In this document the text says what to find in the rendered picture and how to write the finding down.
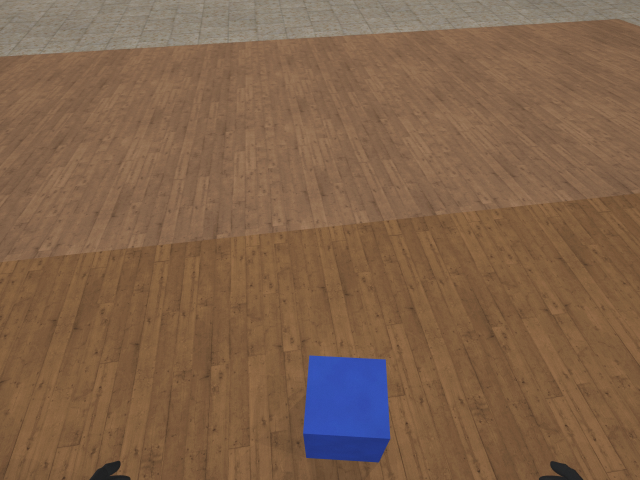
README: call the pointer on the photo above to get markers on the carton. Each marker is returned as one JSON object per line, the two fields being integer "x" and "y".
{"x": 346, "y": 410}

